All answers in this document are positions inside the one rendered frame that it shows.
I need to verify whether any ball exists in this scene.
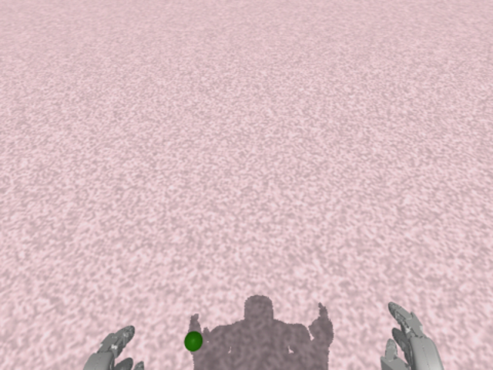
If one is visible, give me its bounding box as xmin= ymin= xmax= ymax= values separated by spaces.
xmin=184 ymin=331 xmax=203 ymax=352

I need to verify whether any right robot hand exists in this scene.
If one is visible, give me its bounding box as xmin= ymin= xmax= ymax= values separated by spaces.
xmin=381 ymin=302 xmax=444 ymax=370

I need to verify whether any left robot hand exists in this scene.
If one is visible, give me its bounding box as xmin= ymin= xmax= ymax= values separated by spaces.
xmin=83 ymin=325 xmax=144 ymax=370

